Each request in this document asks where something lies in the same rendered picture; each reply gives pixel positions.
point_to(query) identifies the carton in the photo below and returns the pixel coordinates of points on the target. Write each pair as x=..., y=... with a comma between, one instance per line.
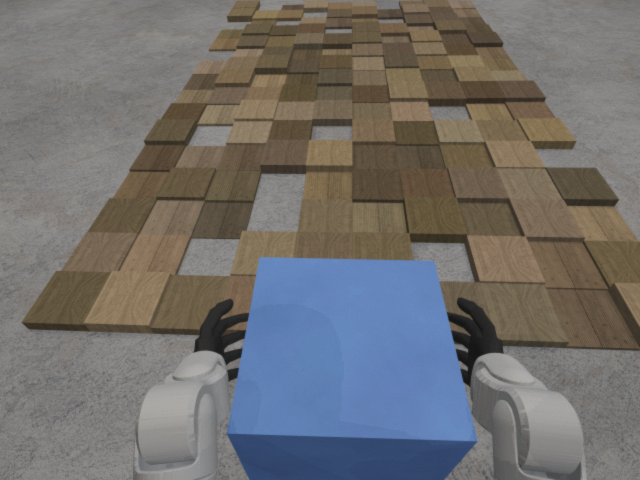
x=349, y=372

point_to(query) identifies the right robot hand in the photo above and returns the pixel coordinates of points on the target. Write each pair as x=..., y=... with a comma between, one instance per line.
x=483, y=339

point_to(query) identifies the left robot hand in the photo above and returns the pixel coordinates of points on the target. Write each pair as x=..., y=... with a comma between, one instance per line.
x=211, y=331

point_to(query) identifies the right robot forearm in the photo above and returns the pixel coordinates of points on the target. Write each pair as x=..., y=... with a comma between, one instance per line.
x=536, y=433

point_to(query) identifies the left robot forearm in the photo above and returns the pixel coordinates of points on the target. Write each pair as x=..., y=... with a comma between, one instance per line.
x=176, y=425

